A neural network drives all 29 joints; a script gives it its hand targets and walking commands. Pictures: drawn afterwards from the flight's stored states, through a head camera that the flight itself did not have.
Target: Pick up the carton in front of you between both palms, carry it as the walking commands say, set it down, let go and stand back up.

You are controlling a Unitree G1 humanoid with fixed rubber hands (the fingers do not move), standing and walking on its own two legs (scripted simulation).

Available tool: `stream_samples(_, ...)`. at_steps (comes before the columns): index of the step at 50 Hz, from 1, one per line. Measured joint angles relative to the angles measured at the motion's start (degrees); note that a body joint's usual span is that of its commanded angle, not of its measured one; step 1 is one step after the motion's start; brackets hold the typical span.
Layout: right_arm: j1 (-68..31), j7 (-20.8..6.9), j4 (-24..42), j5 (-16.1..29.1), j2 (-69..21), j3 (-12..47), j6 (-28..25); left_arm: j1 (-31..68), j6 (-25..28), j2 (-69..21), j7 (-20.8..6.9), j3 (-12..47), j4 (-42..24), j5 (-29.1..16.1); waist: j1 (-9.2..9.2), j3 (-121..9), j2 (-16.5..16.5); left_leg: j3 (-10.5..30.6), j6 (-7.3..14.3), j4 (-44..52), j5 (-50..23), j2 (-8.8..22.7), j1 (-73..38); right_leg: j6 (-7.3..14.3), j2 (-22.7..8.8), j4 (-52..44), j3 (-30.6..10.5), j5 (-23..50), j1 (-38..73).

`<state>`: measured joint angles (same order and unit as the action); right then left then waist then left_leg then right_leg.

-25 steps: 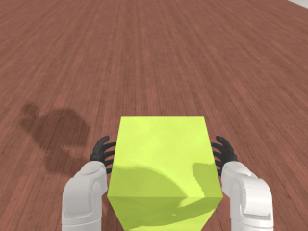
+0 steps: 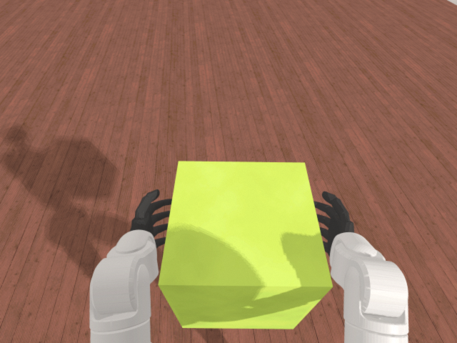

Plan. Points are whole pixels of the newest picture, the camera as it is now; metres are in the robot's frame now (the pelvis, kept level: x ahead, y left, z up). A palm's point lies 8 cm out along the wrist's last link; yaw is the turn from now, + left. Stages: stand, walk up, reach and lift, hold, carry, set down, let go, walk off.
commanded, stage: carry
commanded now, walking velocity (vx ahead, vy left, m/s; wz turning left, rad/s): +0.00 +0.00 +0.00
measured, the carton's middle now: (239, 250) +0.29 +0.00 +0.01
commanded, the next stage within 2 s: hold in 1.50 s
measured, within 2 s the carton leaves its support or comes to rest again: neither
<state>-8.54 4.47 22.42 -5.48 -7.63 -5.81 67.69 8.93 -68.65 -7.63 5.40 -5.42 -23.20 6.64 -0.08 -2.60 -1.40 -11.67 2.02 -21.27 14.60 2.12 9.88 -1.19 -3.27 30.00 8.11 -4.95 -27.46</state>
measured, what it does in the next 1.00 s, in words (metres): steps on the spot: right foot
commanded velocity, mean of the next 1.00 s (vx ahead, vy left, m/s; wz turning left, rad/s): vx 0.00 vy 0.00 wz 0.00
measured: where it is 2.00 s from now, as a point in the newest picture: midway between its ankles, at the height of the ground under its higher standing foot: outside the picture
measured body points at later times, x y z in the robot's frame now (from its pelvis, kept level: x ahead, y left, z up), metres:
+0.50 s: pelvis +0.09 -0.01 -0.02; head +0.09 +0.00 +0.43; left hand +0.36 +0.16 +0.06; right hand +0.38 -0.14 +0.06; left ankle -0.04 +0.09 -0.74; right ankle +0.12 -0.11 -0.74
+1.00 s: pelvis +0.05 +0.00 -0.02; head +0.02 +0.00 +0.43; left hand +0.32 +0.17 +0.03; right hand +0.33 -0.13 +0.03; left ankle -0.04 +0.09 -0.75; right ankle +0.12 -0.11 -0.75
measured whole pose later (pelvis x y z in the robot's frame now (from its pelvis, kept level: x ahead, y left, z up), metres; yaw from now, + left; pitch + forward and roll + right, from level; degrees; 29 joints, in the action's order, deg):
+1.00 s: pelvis +0.05 +0.00 -0.02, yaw +2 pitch +1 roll -1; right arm -6.3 1.6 1.3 -11.2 -7.4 -5.8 52.6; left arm 6.7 -52.4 -7.4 2.0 -6.1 -0.7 11.0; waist -0.3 -6.9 0.7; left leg -8.3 1.1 -30.4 24.4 1.7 7.1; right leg 1.4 -4.3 31.1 11.2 -10.4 -21.5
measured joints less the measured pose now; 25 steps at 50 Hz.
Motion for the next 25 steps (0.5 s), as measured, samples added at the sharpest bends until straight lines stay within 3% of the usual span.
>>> stream_samples(2, -0.2, -0.2, -0.1, -0.4, 0.0, 0.2, 0.6, 0.2, -0.7, 0.0, 0.0, -0.3, -0.1, -0.1, -0.11, -1.3, -0.2, 0.3, -0.9, -3.6, 3.9, -0.5, -1.1, 0.5, -0.1, -6.1, 1.4, 6.4, 4.1)
stream_samples(4, -1.0, -0.3, -1.4, -0.8, 0.0, -0.6, 1.2, 0.7, -0.6, -0.1, -0.1, -0.4, 1.9, 0.1, -0.25, -2.8, 2.4, 1.3, -2.0, -7.9, 6.9, 1.2, -0.8, 3.2, 1.1, -4.9, 2.5, 0.6, 5.5)
stream_samples(6, -1.1, -0.3, -2.8, -1.4, 0.0, -1.2, 2.1, 1.4, -0.6, -0.2, -0.4, -0.6, 5.0, 0.1, -0.12, -3.9, 4.3, 2.7, -2.8, -9.5, 8.3, 2.1, -0.9, 4.2, 1.8, -3.6, 3.3, -3.2, 6.1)
stream_samples(11, -1.1, -0.3, -5.0, -2.1, 0.0, -1.5, 2.8, 1.7, -0.5, -0.2, -0.6, -1.0, 8.3, 0.1, 0.1, -4.8, 4.4, 3.6, -3.3, -5.3, 9.4, 1.9, -3.6, 4.0, 1.7, -1.9, 4.0, -6.0, 6.3)
stream_samples(25, -0.1, -0.2, -3.7, -1.4, 0.0, -0.2, 1.2, -0.4, 0.4, 0.0, -0.6, -0.5, 5.0, 0.1, -0.37, -4.6, 2.3, 3.9, -3.1, -7.8, 10.6, 1.1, -3.1, 3.1, 0.3, 2.2, 3.9, -9.0, 5.3)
